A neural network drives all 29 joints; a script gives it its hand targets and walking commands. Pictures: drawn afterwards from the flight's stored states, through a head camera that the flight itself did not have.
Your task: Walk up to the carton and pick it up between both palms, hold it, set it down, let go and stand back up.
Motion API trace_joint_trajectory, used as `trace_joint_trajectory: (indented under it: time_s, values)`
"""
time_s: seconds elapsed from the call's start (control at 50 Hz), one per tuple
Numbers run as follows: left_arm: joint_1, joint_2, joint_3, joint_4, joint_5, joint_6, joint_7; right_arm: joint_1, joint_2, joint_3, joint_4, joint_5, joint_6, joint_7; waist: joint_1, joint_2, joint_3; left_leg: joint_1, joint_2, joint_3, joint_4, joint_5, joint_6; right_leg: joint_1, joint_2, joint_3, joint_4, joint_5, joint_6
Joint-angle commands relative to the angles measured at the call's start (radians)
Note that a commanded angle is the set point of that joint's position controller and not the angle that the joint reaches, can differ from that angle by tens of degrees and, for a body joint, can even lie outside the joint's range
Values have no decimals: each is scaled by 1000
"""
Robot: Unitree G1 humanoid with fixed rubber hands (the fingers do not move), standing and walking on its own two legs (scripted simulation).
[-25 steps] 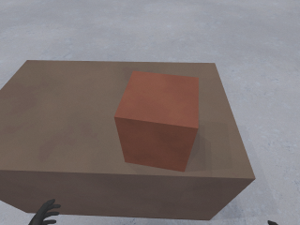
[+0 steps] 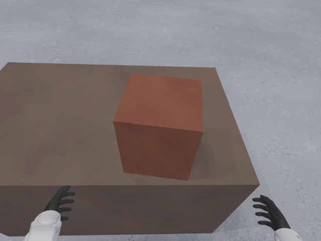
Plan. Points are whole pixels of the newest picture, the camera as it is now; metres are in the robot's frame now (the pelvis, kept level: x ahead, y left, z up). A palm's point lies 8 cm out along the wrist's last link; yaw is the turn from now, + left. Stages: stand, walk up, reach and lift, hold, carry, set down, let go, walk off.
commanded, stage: reach and lift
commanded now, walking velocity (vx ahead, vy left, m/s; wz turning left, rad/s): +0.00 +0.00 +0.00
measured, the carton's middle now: (160, 128) +0.43 +0.01 +0.01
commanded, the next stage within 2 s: none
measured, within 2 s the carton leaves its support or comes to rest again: neither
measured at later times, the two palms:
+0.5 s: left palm (51, 213) +0.20 +0.27 -0.03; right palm (259, 223) +0.17 -0.23 -0.04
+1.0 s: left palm (58, 206) +0.21 +0.25 -0.01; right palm (244, 213) +0.19 -0.19 -0.02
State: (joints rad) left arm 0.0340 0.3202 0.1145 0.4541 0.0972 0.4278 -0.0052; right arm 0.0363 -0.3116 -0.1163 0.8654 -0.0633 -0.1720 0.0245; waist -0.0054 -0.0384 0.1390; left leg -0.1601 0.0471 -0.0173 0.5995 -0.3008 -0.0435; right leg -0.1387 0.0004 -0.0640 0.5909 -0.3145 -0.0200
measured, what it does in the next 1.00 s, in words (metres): stands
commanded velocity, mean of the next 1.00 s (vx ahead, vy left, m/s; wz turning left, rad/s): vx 0.00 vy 0.00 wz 0.00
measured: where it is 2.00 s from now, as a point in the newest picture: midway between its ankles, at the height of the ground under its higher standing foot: outside the picture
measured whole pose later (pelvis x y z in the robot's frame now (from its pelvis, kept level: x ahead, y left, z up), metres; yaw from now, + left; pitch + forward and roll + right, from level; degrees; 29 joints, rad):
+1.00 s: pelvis +0.04 +0.02 +0.02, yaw -3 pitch -6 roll -1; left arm 0.30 0.26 0.01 0.36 -0.09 -0.14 -0.05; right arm 0.29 -0.10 -0.04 0.52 0.08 -0.35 -0.06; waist 0.04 -0.01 0.06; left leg 0.00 0.04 0.05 0.33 -0.22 -0.02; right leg 0.02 0.00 -0.01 0.29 -0.20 0.00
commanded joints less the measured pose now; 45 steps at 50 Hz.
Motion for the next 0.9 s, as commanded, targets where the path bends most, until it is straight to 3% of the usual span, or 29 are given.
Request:
trace_joint_trajectory:
  time_s: [0.0,0.02,0.06,0.12,0.16,0.2,0.22,0.24,0.26,0.28,0.32,0.36,0.38,0.42,0.48,0.52,0.54,0.58,0.6,0.64,0.66,0.68,0.72,0.74,0.78,0.8,0.82,0.84,0.88]
  values:
    - [3,163,113,-65,25,15,0,-37,-177,-22,-139,16,12,7,54,27,-55,-6,-59,96,-159,151,13,68,11,10,-168,176,29]
    - [9,127,80,-58,18,15,-4,-22,-161,-29,-157,7,27,9,37,8,-36,5,-68,105,-172,115,16,52,12,4,-200,166,28]
    - [-2,141,92,-65,-5,3,-3,-26,-114,-9,-234,-3,43,15,51,-23,-41,-5,-76,119,-193,97,21,32,13,17,-217,153,39]
    - [3,100,54,-106,-48,-37,8,11,-96,-21,-252,21,49,28,36,39,-71,52,-62,109,-244,113,3,18,18,8,-237,124,26]
    - [32,73,55,-133,-49,-59,12,43,-88,-22,-287,24,48,31,57,67,-98,76,-63,112,-257,134,-3,12,22,12,-248,127,19]
    - [37,64,43,-148,-63,-90,13,108,-62,-12,-311,22,37,30,37,47,-111,90,-58,116,-254,157,-10,34,22,17,-264,138,19]
    - [61,54,33,-145,-48,-100,13,88,-84,-25,-286,23,39,26,23,94,-91,114,-67,118,-263,170,-18,29,28,12,-272,139,15]
    - [53,69,39,-167,-64,-119,12,115,-51,-16,-318,18,28,22,38,64,-105,128,-73,119,-271,164,-15,19,21,29,-288,125,19]
    - [70,61,20,-164,-86,-138,7,103,-53,-36,-361,0,20,14,-1,35,-81,126,-71,119,-288,143,-11,39,23,21,-288,130,31]
    - [58,64,23,-163,-77,-157,7,109,-40,-26,-328,-11,12,11,24,47,-83,118,-72,119,-298,146,-6,54,23,15,-284,128,30]
    - [87,39,6,-180,-92,-190,11,154,-41,-45,-321,-4,-3,-1,4,74,-111,121,-67,115,-288,207,-21,57,27,27,-292,177,24]
    - [89,36,12,-227,-75,-224,17,151,-40,-50,-319,-2,-31,-9,34,98,-122,139,-69,111,-284,236,-28,52,28,24,-301,183,16]
    - [118,48,2,-177,-87,-232,10,170,-21,-42,-318,16,-31,-12,3,52,-113,165,-76,106,-298,238,-20,58,30,24,-320,187,19]
    - [123,29,-11,-173,-98,-254,13,153,-27,-44,-330,12,-42,-15,26,59,-93,150,-65,108,-312,222,-24,67,29,21,-327,162,13]
    - [167,13,-29,-146,-116,-276,10,162,-1,-25,-367,17,-49,-20,22,12,-93,162,-69,97,-309,245,-16,86,42,10,-329,167,16]
    - [131,39,-11,-194,-119,-317,9,149,10,-32,-414,47,-63,-18,12,47,-91,165,-61,99,-319,288,-26,75,34,20,-341,189,13]
    - [139,27,-1,-174,-97,-329,17,151,7,-23,-334,67,-66,-17,53,79,-57,175,-57,90,-323,336,-27,69,35,20,-340,201,5]
    - [165,14,-22,-146,-116,-338,0,156,13,-17,-377,63,-71,-30,14,34,-50,192,-60,78,-309,287,-15,55,31,25,-353,176,6]
    - [159,29,-19,-165,-126,-353,1,169,23,-9,-443,56,-81,-36,26,21,-71,205,-65,99,-299,339,-28,58,28,22,-361,213,14]
    - [201,20,-24,-170,-130,-391,-3,202,48,8,-408,85,-100,-44,43,46,-110,213,-63,85,-299,409,-24,92,25,33,-360,275,8]
    - [199,7,-31,-167,-135,-399,-8,205,45,13,-397,100,-108,-50,31,55,-122,226,-69,87,-295,429,-30,93,27,46,-362,319,8]
    - [219,33,-5,-149,-132,-426,-7,230,64,30,-396,108,-120,-54,49,33,-111,227,-69,82,-292,437,-25,94,18,45,-359,333,17]
    - [217,42,-29,-135,-156,-454,-27,230,97,41,-427,120,-132,-63,35,18,-95,230,-66,89,-292,391,-12,68,15,54,-377,287,10]
    - [193,36,-25,-170,-158,-469,-30,190,89,36,-474,112,-141,-71,45,26,-118,244,-76,92,-283,399,-14,44,19,48,-378,284,15]
    - [220,41,-21,-132,-153,-493,-34,223,99,44,-417,126,-135,-70,57,49,-92,229,-65,76,-295,381,-14,29,13,58,-379,244,6]
    - [241,8,-44,-164,-168,-514,-41,242,122,46,-440,119,-144,-75,44,43,-134,242,-63,78,-282,405,-25,54,18,58,-364,272,3]
    - [205,43,-35,-163,-169,-537,-41,224,131,51,-431,129,-157,-79,67,66,-111,210,-67,89,-286,404,-21,45,8,75,-377,259,3]
    - [194,47,-60,-194,-162,-558,-36,248,139,65,-404,129,-173,-78,43,111,-125,237,-60,86,-279,389,-34,42,13,62,-386,223,-3]
    - [202,36,-59,-198,-157,-579,-31,241,123,64,-386,138,-190,-77,55,113,-129,237,-50,82,-265,405,-47,29,13,64,-364,205,-12]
